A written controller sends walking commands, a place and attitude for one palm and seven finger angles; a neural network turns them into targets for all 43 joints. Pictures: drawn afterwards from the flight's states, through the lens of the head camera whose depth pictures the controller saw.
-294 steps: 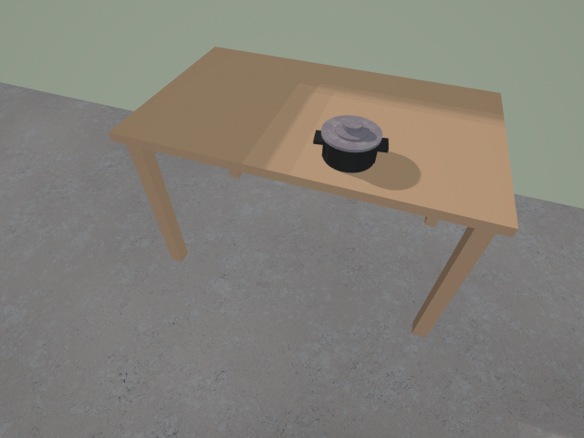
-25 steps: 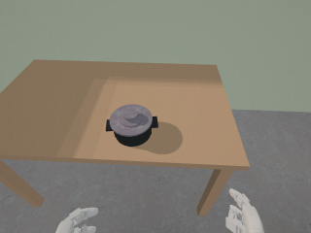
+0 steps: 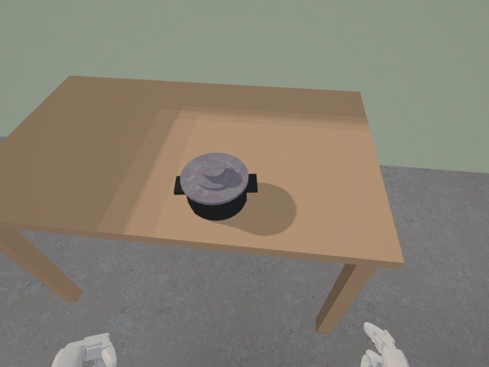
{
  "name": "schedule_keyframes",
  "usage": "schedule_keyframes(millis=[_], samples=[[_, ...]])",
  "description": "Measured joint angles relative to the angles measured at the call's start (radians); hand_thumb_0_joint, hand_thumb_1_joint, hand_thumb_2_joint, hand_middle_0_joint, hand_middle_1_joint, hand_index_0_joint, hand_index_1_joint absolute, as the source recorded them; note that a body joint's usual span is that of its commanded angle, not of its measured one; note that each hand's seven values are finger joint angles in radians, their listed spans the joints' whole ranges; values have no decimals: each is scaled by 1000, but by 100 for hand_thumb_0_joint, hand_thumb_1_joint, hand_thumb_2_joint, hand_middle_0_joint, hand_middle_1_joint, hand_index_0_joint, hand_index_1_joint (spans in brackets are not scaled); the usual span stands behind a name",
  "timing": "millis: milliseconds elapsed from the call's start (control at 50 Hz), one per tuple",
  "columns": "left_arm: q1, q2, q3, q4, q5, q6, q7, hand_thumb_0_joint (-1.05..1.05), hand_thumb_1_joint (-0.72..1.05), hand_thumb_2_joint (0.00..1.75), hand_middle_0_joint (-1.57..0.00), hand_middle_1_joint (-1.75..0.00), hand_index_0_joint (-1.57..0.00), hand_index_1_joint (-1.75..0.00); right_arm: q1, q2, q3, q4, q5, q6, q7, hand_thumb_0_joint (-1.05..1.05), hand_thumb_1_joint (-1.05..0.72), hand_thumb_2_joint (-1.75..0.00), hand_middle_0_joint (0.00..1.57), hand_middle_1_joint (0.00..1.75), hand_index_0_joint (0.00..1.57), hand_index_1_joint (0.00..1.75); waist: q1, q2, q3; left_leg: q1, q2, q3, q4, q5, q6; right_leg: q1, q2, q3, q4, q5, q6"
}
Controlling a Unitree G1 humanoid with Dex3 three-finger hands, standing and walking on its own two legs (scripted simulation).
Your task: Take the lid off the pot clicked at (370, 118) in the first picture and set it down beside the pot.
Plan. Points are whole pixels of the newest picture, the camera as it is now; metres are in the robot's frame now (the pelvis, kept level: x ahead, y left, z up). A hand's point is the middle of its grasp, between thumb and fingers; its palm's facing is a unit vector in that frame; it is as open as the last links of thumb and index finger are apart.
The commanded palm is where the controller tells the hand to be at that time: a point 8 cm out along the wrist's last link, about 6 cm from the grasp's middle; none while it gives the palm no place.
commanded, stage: raise the hand higher, near the body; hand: left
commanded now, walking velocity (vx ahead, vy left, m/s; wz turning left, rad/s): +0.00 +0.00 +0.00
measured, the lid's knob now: (213, 169) +0.52 +0.12 -0.01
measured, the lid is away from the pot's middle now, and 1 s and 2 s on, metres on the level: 0.00 0.00 0.00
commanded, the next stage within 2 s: reach forward and open the fingers in 0.68 s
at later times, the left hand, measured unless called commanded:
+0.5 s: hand (89, 324) +0.17 +0.24 +0.03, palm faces +0.24 -0.89 -0.38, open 3.1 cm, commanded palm +0.12 +0.28 +0.07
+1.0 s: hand (71, 295) +0.19 +0.26 +0.07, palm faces -0.07 -0.25 -0.97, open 2.9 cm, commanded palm +0.18 +0.27 +0.12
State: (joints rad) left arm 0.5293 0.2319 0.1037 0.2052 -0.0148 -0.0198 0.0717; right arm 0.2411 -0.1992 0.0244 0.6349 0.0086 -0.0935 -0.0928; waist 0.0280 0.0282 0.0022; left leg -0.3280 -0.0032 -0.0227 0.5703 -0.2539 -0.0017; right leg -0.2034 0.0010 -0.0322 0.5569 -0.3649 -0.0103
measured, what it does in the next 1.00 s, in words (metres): stands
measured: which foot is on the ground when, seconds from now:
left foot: down 0.00-1.00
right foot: down 0.00-1.00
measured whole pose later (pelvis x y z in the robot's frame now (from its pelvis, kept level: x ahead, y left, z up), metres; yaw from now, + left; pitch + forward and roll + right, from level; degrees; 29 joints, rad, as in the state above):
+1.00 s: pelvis +0.00 +0.01 +0.00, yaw -2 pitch +2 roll +0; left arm 0.52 0.51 0.09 -0.35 0.68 0.11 0.08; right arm 0.12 -0.26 0.02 0.56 0.00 0.09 -0.02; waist 0.07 0.09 -0.01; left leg -0.34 0.01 0.02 0.54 -0.24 0.01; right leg -0.23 0.01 0.01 0.54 -0.34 -0.01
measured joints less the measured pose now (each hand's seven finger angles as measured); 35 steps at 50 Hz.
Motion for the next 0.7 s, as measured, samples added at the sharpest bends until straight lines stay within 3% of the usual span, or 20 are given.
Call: schedule_keyframes(millis=[180,340,520,700], samples=[[76,5,-7,-172,1,-6,5,1,90,90,-129,-150,-129,-149,-21,-9,-20,3,3,-29,-2,2,-91,-90,20,30,20,30,0,10,-7,32,-8,16,-19,-9,10,30,-10,15,-25,-2,11],[120,21,6,-318,-2,-4,6,1,90,89,-129,-150,-129,-149,-57,-1,-19,-30,2,-39,0,2,-91,-90,20,30,20,30,21,3,-11,74,-13,20,-44,-14,15,78,-15,18,-63,2,16],[118,40,28,-432,-6,2,3,1,89,89,-129,-150,-130,-149,-77,8,-3,-61,-5,-26,12,2,-91,-90,20,30,20,30,40,9,-3,112,-19,19,-72,-7,19,120,-21,16,-99,13,21],[80,61,61,-512,-17,-9,6,1,89,90,-130,-150,-130,-149,-63,10,14,-58,-9,-8,19,2,-90,-90,20,30,20,30,41,19,15,135,-16,19,-96,8,16,142,-18,16,-124,29,19]])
